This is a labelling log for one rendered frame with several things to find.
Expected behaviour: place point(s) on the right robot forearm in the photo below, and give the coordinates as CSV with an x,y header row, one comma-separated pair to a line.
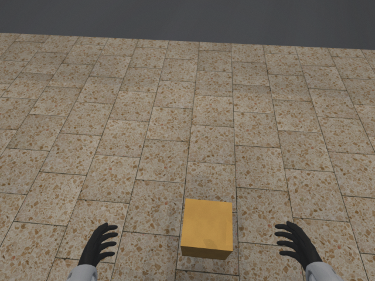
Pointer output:
x,y
321,271

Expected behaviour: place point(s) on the robot left hand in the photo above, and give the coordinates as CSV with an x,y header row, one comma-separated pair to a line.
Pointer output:
x,y
91,254

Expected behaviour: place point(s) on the left robot forearm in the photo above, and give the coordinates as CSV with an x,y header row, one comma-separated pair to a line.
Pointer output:
x,y
83,272

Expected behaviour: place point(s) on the robot right hand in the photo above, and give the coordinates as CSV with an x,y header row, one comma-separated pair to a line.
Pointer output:
x,y
305,251

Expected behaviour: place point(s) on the carton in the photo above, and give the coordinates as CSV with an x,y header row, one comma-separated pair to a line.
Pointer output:
x,y
207,230

